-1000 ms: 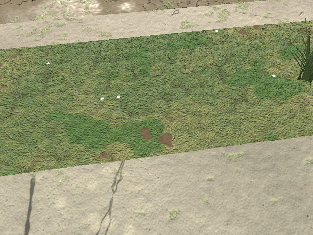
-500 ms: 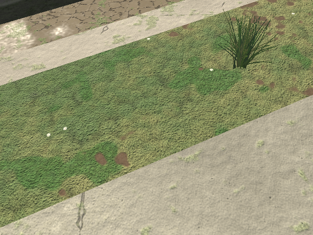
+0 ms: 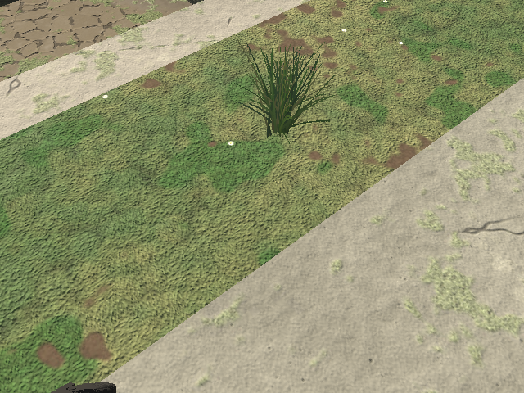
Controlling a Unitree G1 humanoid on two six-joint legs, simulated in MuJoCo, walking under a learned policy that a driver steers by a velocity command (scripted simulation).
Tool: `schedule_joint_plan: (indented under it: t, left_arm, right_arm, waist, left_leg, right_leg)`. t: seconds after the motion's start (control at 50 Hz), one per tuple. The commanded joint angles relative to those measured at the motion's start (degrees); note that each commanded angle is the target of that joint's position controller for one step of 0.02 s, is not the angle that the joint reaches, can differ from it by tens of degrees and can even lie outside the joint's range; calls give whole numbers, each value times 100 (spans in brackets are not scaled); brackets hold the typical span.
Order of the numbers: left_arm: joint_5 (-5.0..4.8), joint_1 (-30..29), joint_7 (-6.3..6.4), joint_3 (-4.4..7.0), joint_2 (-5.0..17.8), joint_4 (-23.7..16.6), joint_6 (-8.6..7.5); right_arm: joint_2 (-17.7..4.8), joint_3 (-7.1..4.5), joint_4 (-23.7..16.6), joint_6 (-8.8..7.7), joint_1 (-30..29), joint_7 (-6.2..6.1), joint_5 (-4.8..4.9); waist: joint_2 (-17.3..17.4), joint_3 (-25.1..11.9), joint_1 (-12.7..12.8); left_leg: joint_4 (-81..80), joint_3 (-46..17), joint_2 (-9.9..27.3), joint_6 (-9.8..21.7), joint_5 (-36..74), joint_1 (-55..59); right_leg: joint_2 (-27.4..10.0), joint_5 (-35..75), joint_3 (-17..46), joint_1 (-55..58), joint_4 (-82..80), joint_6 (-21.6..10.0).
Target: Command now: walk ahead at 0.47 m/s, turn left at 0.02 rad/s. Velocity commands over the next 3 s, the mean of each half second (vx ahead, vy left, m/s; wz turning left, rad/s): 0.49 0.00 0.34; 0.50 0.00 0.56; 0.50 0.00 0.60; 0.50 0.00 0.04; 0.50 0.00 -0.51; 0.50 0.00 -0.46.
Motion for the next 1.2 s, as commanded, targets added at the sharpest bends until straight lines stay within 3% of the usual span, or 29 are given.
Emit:
schedule_joint_plan:
  t: [0.02, 0.06, 0.08, 0.1, 0.12, 0.14, 0.16, 0.2, 0.28, 0.42, 0.54, 0.58, 0.62, 0.64, 0.66, 0.68, 0.7, 0.72, 0.74, 0.76, 0.88, 1.0, 1.06, 1.1, 1.12, 1.14, 1.16, 1.18, 1.2]
  left_arm:
    - [-50, -765, -76, 63, 352, -693, -129]
    - [-33, -204, -66, 195, 626, -578, -146]
    - [-13, 576, -19, 331, 855, -338, -135]
    - [52, 1584, 56, 453, 1161, -142, -109]
    - [178, 2151, 84, 571, 1745, -33, -52]
    - [186, 2228, 61, 441, 1247, 6, -34]
    - [145, 1741, 53, 319, 944, 0, -52]
    - [116, 957, 18, 201, 557, 0, -106]
    - [173, 489, -1, 225, 428, 181, -294]
    - [170, 761, 166, 352, 791, 473, -269]
    - [-2, 1231, 201, 463, 1079, 710, -29]
    - [-33, 1158, 224, 502, 1253, 682, 64]
    - [-60, 1052, 251, 460, 1239, 624, 150]
    - [133, 1228, 258, 312, 853, 488, 93]
    - [159, 1493, 204, 121, 252, 148, -110]
    - [-67, 824, 118, 203, 818, 57, -339]
    - [-216, 473, 83, 215, 882, -73, -429]
    - [-113, 475, 126, 198, 813, -20, -459]
    - [60, 497, 173, 247, 877, 49, -431]
    - [111, 617, 163, 276, 901, 79, -359]
    - [200, -55, 156, 161, 519, -210, -160]
    - [59, -926, -5, 134, 575, -491, -277]
    - [44, -707, -56, 225, 786, -477, -354]
    - [92, 203, -9, 359, 991, -264, -412]
    - [195, 1051, 44, 439, 1289, -200, -422]
    - [260, 1564, 24, 547, 1719, 3, -345]
    - [117, 1487, -11, 433, 1189, -50, -313]
    - [96, 1239, 20, 333, 830, -116, -268]
    - [146, 953, 35, 282, 736, -138, -221]
  right_arm:
    - [-1117, -195, -268, -9, -50, -30, 73]
    - [-1254, -224, -299, 40, -156, -47, 77]
    - [-1199, -198, -329, 51, -168, -46, 53]
    - [-982, -108, -475, 33, -257, -38, -46]
    - [-183, 118, -629, -40, 448, -22, -70]
    - [-570, 24, -516, -115, 394, -13, 78]
    - [-998, -123, -683, -117, -87, -16, 224]
    - [-859, -141, -749, -47, -474, -61, 114]
    - [-430, -145, -770, 251, -339, -58, 70]
    - [-348, -83, -1277, 234, -1502, 140, -16]
    - [-445, -61, -1828, 235, -2338, 331, -2]
    - [-647, -169, -1888, 265, -2032, 341, 15]
    - [-1193, -495, -1536, 300, -460, 252, 63]
    - [-1774, -681, -1386, 369, 262, 116, 77]
    - [-2156, -683, -1608, 298, -139, 128, 63]
    - [-1648, -527, -1688, 218, -6, 183, 1]
    - [-1353, -454, -1630, 143, -140, 185, -30]
    - [-1165, -396, -1665, 93, -508, 189, -7]
    - [-940, -333, -1740, 77, -878, 164, -26]
    - [-863, -291, -1854, 77, -1075, 133, -93]
    - [-1138, -374, -1797, 78, -772, -68, -21]
    - [-1131, -382, -1644, 188, -249, -123, 39]
    - [-1114, -392, -1657, 242, -262, -157, 23]
    - [-902, -321, -1741, 257, -408, -141, -2]
    - [-577, -191, -1867, 241, -405, -116, -90]
    - [-221, -82, -2033, 190, 426, -114, 83]
    - [-827, -166, -1896, 187, 409, -133, 151]
    - [-1172, -266, -1947, 218, -213, -131, 117]
    - [-1152, -275, -2020, 246, -546, -142, 44]
  waist:
    - [900, 356, 215]
    - [920, 55, 671]
    - [803, -440, 1077]
    - [577, -1203, 1547]
    - [-1048, -2331, 1329]
    - [-1155, -2546, 1417]
    - [-842, -1410, 1304]
    - [-455, -455, 947]
    - [-363, -9, 501]
    - [46, 383, 730]
    - [87, 528, 947]
    - [-149, 118, 678]
    - [-98, -778, -194]
    - [835, -1295, -315]
    - [1829, -1962, 342]
    - [958, -2120, -111]
    - [777, -1354, -65]
    - [248, -799, 236]
    - [243, -588, 454]
    - [360, -476, 626]
    - [442, -136, 521]
    - [742, -50, 161]
    - [945, -107, 347]
    - [964, -550, 845]
    - [438, -1375, 1200]
    - [-1533, -2119, 848]
    - [-1176, -1813, 954]
    - [-610, -1054, 1115]
    - [-215, -628, 1034]
  left_leg:
    - [-290, -886, 1433, 933, 2068, -467]
    - [373, -821, 1434, 782, 3283, -397]
    - [1286, -620, 1171, 642, 3886, -629]
    - [2711, -469, 888, 434, 3014, -1608]
    - [4988, -78, 56, 59, -31, -3560]
    - [5861, -802, 0, 95, -1557, -3998]
    - [6184, -759, 293, 169, -1198, -4467]
    - [5766, -565, 702, 187, -340, -4213]
    - [5365, -595, 896, 111, 365, -3673]
    - [3332, -309, 783, 53, 2044, -3970]
    - [2436, 192, 561, 388, 1296, -4162]
    - [2433, 567, 148, 608, 687, -3417]
    - [2021, 693, -393, 983, 816, -1128]
    - [1953, -934, 590, 1366, 977, 597]
    - [894, -4495, 1854, 2559, -345, 2030]
    - [281, -4773, 1972, 2382, -600, 2081]
    - [301, -3890, 1804, 2135, -268, 1532]
    - [343, -3144, 1525, 1908, 402, 605]
    - [317, -2604, 1291, 1756, 999, -110]
    - [193, -2354, 1152, 1727, 1409, -581]
    - [-12, -1451, 648, 1538, 2184, -1479]
    - [427, -1817, 669, 1224, 1222, -1295]
    - [955, -2332, 874, 1100, 1296, -847]
    - [1848, -2213, 524, 845, 1798, -1019]
    - [3384, -1783, 173, 628, 1156, -1684]
    - [5284, -1053, -637, 223, -1544, -3778]
    - [6098, -1173, -187, 147, -1623, -4561]
    - [6304, -1069, 21, 105, -1075, -4763]
    - [6215, -870, 220, 67, -656, -4601]
  right_leg:
    - [229, 116, -115, 532, -532, -120]
    - [393, -14, -154, 1493, -822, -317]
    - [492, -3, -231, 2641, -924, -467]
    - [-172, -74, 351, 4307, -677, -735]
    - [-1894, -1071, 2813, 6310, -1004, -1501]
    - [-2103, -1801, 4032, 5913, -1847, -1647]
    - [-1875, -1918, 3103, 5105, -1978, -1359]
    - [-1381, -1190, 1742, 3620, -2345, -1108]
    - [-1086, -147, 436, 2581, -2960, -1055]
    - [-1038, 453, -782, 2871, -3165, -1001]
    - [-1333, 1450, -1182, 4078, -2551, -845]
    - [-1306, 3514, -1342, 4259, -1685, -714]
    - [-968, 4069, -1586, 3546, 530, -407]
    - [-636, 1264, -1577, 1929, 2442, -100]
    - [689, -2996, -554, -321, 4322, 228]
    - [468, -2862, 514, -927, 4576, 80]
    - [222, -2400, 442, -1237, 4330, -61]
    - [-62, -1949, 426, -983, 3759, -105]
    - [-244, -1684, 436, -543, 3232, -78]
    - [-327, -1494, 456, -180, 3035, -41]
    - [-77, -8, 208, 73, 1023, 388]
    - [352, 893, 279, 655, -656, 299]
    - [382, 189, 370, 926, -885, 77]
    - [316, 132, 275, 2278, -1176, -227]
    - [-590, -164, 1116, 3762, -1023, -592]
    - [-1888, -1468, 3805, 5659, -1549, -1526]
    - [-2020, -2774, 4459, 5542, -1891, -1488]
    - [-1769, -2701, 3535, 4868, -1980, -1227]
    - [-1527, -1944, 2758, 4166, -2037, -1076]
